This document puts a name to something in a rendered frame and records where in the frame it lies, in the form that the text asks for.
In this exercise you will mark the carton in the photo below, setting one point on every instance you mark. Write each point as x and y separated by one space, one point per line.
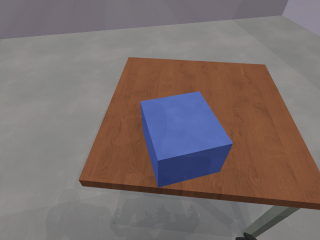
184 138

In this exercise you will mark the table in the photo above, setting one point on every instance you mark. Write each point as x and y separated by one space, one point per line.
268 163

